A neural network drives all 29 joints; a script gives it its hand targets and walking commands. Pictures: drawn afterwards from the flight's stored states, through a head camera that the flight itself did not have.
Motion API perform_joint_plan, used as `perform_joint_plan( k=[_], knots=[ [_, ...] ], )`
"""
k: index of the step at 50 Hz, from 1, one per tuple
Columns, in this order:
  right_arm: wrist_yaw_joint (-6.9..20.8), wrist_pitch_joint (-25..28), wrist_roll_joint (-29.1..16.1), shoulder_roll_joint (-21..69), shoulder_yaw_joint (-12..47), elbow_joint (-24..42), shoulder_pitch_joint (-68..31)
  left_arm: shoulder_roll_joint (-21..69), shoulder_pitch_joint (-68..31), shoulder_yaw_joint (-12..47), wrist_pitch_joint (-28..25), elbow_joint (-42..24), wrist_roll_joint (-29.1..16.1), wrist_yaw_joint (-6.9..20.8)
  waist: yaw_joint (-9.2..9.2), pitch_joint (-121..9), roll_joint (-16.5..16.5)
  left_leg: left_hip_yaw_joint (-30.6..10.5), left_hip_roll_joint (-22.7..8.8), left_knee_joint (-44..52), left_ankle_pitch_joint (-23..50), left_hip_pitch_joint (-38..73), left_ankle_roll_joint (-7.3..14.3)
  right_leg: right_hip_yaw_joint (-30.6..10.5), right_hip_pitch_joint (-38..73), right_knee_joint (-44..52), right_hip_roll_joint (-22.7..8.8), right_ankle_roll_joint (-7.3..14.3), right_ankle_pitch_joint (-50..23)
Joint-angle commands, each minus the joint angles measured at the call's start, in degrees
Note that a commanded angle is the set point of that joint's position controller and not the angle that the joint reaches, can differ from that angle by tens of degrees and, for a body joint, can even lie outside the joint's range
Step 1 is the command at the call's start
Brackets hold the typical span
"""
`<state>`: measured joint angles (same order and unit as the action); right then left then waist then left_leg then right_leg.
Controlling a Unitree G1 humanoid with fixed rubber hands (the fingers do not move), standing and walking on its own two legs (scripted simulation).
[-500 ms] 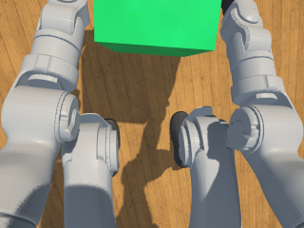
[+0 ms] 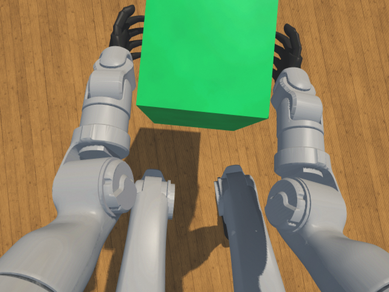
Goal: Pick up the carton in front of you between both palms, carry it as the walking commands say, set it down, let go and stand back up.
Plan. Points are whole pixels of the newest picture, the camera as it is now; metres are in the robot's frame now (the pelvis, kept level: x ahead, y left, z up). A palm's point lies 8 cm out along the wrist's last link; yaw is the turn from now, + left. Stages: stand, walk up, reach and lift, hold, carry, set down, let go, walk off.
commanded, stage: reach and lift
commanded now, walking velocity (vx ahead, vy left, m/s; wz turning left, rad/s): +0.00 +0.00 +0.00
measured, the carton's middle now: (201, 74) +0.51 -0.02 -0.14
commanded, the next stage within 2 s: none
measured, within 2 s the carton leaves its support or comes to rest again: neither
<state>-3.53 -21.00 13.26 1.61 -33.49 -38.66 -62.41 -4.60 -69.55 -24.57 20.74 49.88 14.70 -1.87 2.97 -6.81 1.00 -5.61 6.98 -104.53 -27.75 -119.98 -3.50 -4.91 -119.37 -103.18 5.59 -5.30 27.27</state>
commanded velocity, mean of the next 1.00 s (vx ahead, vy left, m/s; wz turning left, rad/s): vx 0.00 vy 0.00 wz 0.00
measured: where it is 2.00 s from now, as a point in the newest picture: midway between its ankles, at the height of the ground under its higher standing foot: (192, 223)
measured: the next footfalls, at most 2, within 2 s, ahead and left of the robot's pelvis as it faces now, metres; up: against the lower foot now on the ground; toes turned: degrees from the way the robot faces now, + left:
none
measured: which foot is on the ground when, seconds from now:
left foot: down 0.00-1.00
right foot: down 0.00-1.00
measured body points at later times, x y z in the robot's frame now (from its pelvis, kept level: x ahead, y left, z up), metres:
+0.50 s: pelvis +0.04 +0.00 +0.13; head +0.23 +0.01 +0.54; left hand +0.49 +0.14 +0.08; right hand +0.47 -0.17 +0.08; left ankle +0.12 +0.13 -0.44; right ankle +0.12 -0.14 -0.44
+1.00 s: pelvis +0.10 +0.00 +0.26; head +0.16 +0.00 +0.71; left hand +0.44 +0.14 +0.23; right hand +0.43 -0.16 +0.23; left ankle +0.12 +0.13 -0.44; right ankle +0.12 -0.14 -0.44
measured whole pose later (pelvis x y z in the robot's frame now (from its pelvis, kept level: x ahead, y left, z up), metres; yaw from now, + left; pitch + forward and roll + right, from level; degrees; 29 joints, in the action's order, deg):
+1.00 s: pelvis +0.10 +0.00 +0.26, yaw +1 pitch +17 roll +0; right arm -1.8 -20.2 11.8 8.4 -19.4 -29.8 -20.9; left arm 7.4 -22.0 -18.0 20.3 31.9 11.8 -2.4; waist 1.2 -10.4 0.1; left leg -7.9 4.2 -47.8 -20.7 -43.9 -1.3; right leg -8.0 -44.1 -47.4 3.7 -1.9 20.2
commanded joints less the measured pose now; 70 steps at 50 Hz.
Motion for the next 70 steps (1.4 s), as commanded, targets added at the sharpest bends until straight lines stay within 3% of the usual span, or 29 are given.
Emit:
perform_joint_plan(
  k=[1, 8, 14, 31, 43, 51, 58, 62, 70],
  knots=[
    [14.8, -0.3, -8.6, 57.0, 30.7, -1.7, -41.5, 61.3, -32.5, 21.5, -1.0, -0.6, -8.0, 13.4, 0.42, -59.9, 1.8, 10.1, 3.5, 13.8, 2.7, 34.1, 2.9, 11.4, 33.1, 12.1, 4.1, 2.7, -4.4],
    [15.4, -1.3, -11.2, 60.8, 36.9, 1.5, -35.0, 66.2, -27.3, 28.5, 0.1, -6.7, -11.5, 14.2, 0.25, -65.2, 1.5, 10.0, 3.6, 18.1, 8.4, 42.4, 2.1, 10.8, 42.0, 16.7, 4.3, 2.6, -10.0],
    [15.4, -1.1, -12.5, 62.5, 40.4, 2.6, -27.5, 68.8, -21.0, 33.0, 0.0, -9.6, -13.4, 14.1, 0.29, -62.2, 2.0, 9.0, 3.6, 22.9, 11.1, 48.3, 1.6, 9.6, 47.6, 21.2, 4.4, 2.8, -12.5],
    [15.4, 1.5, -9.8, 64.5, 42.3, 1.1, -7.6, 71.3, -1.4, 34.1, -2.3, -10.2, -10.9, 12.9, -0.9, -45.6, 0.5, 4.6, 2.4, 41.7, 13.5, 66.8, 2.3, 5.0, 65.2, 39.8, 3.5, 3.6, -13.6],
    [15.3, 2.1, -9.1, 64.2, 46.1, 3.9, 7.2, 71.3, 12.8, 37.9, -2.7, -14.5, -10.7, 12.9, -1.39, -35.8, -0.1, 1.8, 0.8, 56.2, 21.4, 84.2, 2.7, 1.8, 83.4, 54.5, 1.9, 4.5, -21.4],
    [15.6, -0.5, -9.4, 64.3, 49.5, 7.0, 15.8, 70.8, 21.2, 41.0, -0.1, -18.5, -11.5, 13.4, -2.21, -27.8, -0.6, 0.7, -0.2, 66.5, 27.8, 96.7, 2.6, 0.3, 96.3, 65.0, 1.0, 4.6, -27.8],
    [16.0, -5.7, -10.9, 63.8, 52.6, 12.7, 21.1, 70.3, 26.4, 44.3, 5.3, -24.7, -13.0, 14.2, -2.58, -19.9, -0.8, 0.5, -1.0, 75.3, 30.9, 106.6, 2.5, 0.2, 106.7, 73.8, 0.3, 4.2, -30.9],
    [16.3, -9.4, -11.1, 63.4, 52.8, 15.5, 23.9, 69.1, 28.8, 44.8, 9.2, -28.2, -13.5, 14.7, -2.42, -14.0, -1.0, 0.9, -1.3, 79.7, 30.2, 110.5, 2.4, 0.2, 110.9, 78.3, 0.2, 4.3, -30.3],
    [17.7, -12.9, -8.5, 62.0, 46.6, 13.0, 19.7, 67.6, 24.4, 38.1, 12.8, -25.6, -10.8, 16.1, -2.69, -2.9, -1.0, 1.9, -1.6, 83.4, 16.4, 109.4, 3.3, 1.1, 110.4, 81.7, -0.4, 5.0, -16.6]
  ],
)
